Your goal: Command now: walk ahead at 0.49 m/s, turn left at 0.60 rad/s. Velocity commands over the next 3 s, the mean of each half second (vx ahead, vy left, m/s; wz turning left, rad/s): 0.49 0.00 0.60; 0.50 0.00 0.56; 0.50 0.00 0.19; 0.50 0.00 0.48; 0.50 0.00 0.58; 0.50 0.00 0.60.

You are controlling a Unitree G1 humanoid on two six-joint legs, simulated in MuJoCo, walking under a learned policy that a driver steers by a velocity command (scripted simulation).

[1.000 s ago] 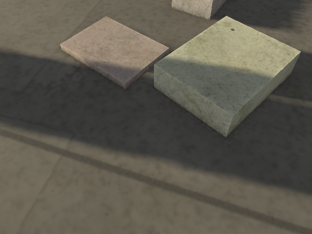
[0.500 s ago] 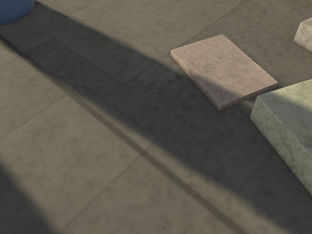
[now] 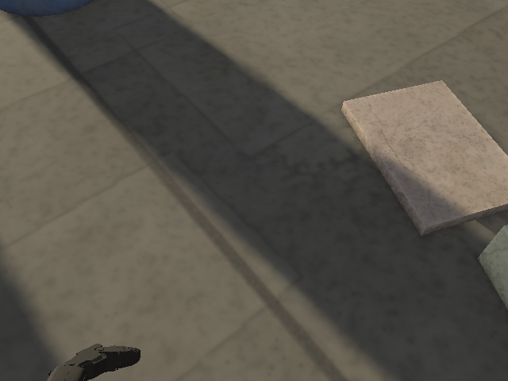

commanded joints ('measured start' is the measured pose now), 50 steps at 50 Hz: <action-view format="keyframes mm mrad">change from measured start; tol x32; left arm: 1 -48 106 25 -78 -7 -29 10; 5 405 302 92 5 44 -45 73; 31 447 90 48 106 -17 -28 49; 50 -60 83 44 -39 -9 -9 15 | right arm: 1 -34 -191 -45 -50 -1 -11 -14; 25 -517 -50 7 -215 -41 32 91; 50 -10 -142 -42 -7 -5 -29 1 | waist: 1 63 114 2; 5 184 -190 -396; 50 11 92 30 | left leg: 1 -73 250 -154 72 758 59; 3 -142 182 -112 334 896 18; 5 -581 -14 30 917 -75 -37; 7 -691 75 51 1059 -63 -38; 29 -325 27 335 283 101 76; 32 289 480 -614 25 -19 296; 37 -140 283 -125 3 514 170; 50 -73 252 -97 -34 524 112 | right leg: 1 198 62 -13 -108 -27 -41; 5 1073 -397 562 -221 -325 -229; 11 517 -231 234 -447 -183 -191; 24 632 -215 -184 -497 160 -145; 29 719 -227 -271 -24 678 -122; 32 -33 51 -69 767 -523 -14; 50 43 -16 -21 -16 32 -13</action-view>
